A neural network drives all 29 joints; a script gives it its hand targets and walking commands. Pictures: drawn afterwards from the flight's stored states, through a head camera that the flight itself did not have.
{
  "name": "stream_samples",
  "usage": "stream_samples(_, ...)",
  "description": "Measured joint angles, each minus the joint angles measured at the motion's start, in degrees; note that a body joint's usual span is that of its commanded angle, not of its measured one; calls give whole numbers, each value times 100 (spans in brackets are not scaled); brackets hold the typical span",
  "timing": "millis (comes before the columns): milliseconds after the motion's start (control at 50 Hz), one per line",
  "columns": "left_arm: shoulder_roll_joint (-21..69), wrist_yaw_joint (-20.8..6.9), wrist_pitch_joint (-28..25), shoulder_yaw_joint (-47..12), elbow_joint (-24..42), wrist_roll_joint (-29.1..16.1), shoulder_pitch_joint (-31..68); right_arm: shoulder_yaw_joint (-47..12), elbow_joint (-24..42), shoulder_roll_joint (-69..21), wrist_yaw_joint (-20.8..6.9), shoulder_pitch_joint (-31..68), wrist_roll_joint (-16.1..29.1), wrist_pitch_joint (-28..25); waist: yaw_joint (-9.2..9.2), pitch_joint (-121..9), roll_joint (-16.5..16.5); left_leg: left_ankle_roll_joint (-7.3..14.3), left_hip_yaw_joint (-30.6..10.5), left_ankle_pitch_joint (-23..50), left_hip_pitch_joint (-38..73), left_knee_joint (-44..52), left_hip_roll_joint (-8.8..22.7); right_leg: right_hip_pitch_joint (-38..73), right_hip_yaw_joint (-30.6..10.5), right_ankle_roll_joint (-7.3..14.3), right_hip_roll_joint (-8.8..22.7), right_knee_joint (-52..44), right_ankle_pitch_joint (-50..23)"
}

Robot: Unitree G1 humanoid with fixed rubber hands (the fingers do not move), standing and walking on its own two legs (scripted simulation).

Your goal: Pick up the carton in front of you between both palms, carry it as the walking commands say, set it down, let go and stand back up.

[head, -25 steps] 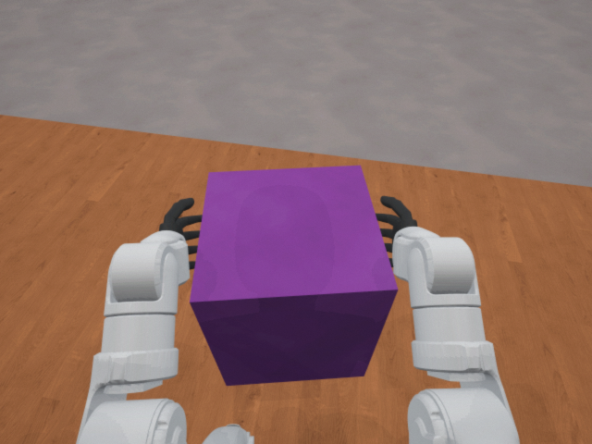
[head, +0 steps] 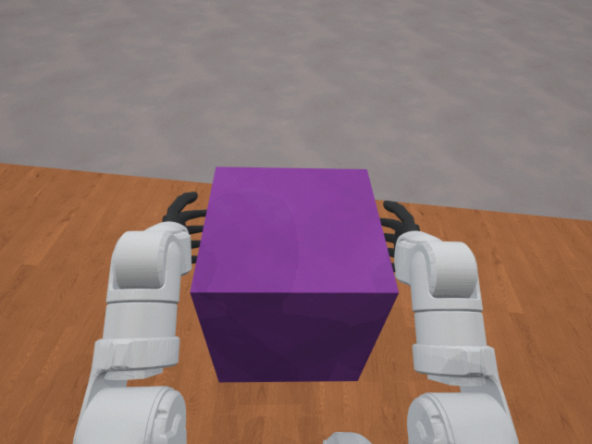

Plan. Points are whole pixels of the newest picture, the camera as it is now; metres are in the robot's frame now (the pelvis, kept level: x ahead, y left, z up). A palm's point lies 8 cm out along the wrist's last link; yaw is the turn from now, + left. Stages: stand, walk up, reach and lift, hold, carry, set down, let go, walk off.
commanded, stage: carry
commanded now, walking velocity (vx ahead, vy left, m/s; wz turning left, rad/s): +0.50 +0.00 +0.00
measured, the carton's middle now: (290, 279) +0.35 -0.01 +0.02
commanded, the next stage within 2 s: none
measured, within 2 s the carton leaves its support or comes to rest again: neither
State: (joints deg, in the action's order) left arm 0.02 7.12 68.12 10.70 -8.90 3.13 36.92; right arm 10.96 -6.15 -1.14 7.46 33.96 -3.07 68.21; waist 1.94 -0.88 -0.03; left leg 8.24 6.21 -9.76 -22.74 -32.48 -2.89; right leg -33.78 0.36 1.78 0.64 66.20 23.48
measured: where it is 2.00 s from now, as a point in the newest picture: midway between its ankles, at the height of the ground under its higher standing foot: (274, 228)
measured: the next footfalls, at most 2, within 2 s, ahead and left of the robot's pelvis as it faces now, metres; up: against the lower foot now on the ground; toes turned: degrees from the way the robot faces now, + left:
right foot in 0.32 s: +0.36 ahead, -0.09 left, -0.03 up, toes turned -2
left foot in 0.84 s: +0.67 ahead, +0.05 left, -0.06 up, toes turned +4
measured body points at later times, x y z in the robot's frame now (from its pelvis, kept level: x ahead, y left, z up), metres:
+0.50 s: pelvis +0.29 -0.05 -0.03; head +0.32 -0.06 +0.42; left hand +0.65 +0.12 +0.05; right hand +0.66 -0.18 +0.05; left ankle +0.25 +0.08 -0.67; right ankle +0.33 -0.09 -0.76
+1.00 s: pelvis +0.59 +0.00 -0.06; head +0.61 +0.01 +0.39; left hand +0.96 +0.15 +0.03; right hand +0.95 -0.16 +0.03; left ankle +0.64 +0.04 -0.79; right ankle +0.50 -0.12 -0.69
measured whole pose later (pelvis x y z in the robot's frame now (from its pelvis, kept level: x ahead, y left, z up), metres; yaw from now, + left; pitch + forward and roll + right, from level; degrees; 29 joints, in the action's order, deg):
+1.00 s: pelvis +0.59 +0.00 -0.06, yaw +0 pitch +4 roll -1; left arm -0.7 7.0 67.7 10.6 -11.7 2.5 37.1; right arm 11.0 -8.8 -1.3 7.4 34.6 -3.9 68.2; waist 1.3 -2.6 -0.3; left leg 8.3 6.6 -8.2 -25.1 -33.7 -3.0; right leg -29.0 0.8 2.3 -1.2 70.8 25.5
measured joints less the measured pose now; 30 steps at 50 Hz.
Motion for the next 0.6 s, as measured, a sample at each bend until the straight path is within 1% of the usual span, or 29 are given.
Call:
stream_samples(60,68,3,-6,42,310,57,-40,24,202,-3,18,7,65,-56,77,88,1,-20,-43,-167,298,167,-8,-480,-41,-60,165,-606,-414)
stream_samples(140,139,8,-2,123,708,104,-89,54,416,-31,26,82,99,-102,139,67,-24,-90,-124,-478,729,322,-26,-750,-17,-60,228,-1447,-1241)
stream_samples(200,144,8,26,194,856,115,-105,50,406,-56,26,177,97,-119,184,-53,-64,-162,-183,-809,1088,353,-57,-595,103,-16,154,-2383,-1978)
stream_samples(240,129,8,54,244,820,112,-103,27,286,-63,26,231,86,-124,218,-187,-94,-216,-216,-1111,1334,285,-85,-339,247,52,47,-3093,-2428)
stream_samples(280,123,4,65,269,650,123,-62,7,109,-26,25,278,88,-107,226,-327,-91,-276,-258,-1513,1542,5,-100,50,413,173,-93,-3742,-2779)
stream_samples(300,123,-3,59,267,516,142,-22,2,4,10,24,300,98,-95,201,-385,-101,-308,-263,-1729,1586,-334,-111,316,513,226,-147,-4025,-2961)
stream_samples(320,131,-13,46,259,360,171,31,-6,-107,65,18,324,114,-83,171,-456,-120,-350,-261,-1914,1518,-891,-129,568,547,266,-156,-4115,-2977)
stream_samples(340,160,-20,-26,259,210,215,59,-28,-264,146,-2,384,135,-112,74,-472,37,-408,-312,-2013,1300,-1597,-22,530,587,321,-270,-3792,-2536)
stream_samples(360,176,-24,-84,241,36,248,104,-14,-409,204,-13,417,160,-138,-6,-440,120,-469,-442,-2126,980,-2408,-5,452,616,379,-334,-3424,-2165)
stream_samples(380,185,-25,-114,220,-124,266,115,-8,-521,233,-17,397,178,-144,-86,-406,113,-487,-518,-2155,635,-3121,-25,439,616,427,-351,-3192,-1903)
stream_samples(400,180,-26,-115,199,-218,260,72,-24,-594,232,-16,352,176,-130,-157,-370,74,-483,-548,-2081,305,-3621,-26,489,599,451,-354,-3097,-1752)
stream_samples(420,161,-27,-96,173,-243,229,-3,-53,-625,212,-16,306,156,-101,-213,-325,36,-483,-557,-1943,-6,-3894,8,573,582,442,-354,-3088,-1683)
stream_samples(460,103,-24,-56,109,-162,130,-147,-108,-563,161,-15,237,95,-33,-291,-202,1,-511,-580,-1646,-567,-3913,154,779,570,475,-368,-3179,-1557)
stream_samples(540,58,22,-82,88,176,-42,-244,-107,-179,72,-9,180,5,2,-402,33,-6,-610,-633,-1150,-1432,-3273,460,1182,550,501,-394,-3433,-1362)
stream_samples(600,93,42,-150,119,400,-81,-229,-38,149,7,-6,124,-36,-38,-467,102,-8,-665,-629,-733,-1834,-2779,587,1488,500,476,-399,-3588,-1177)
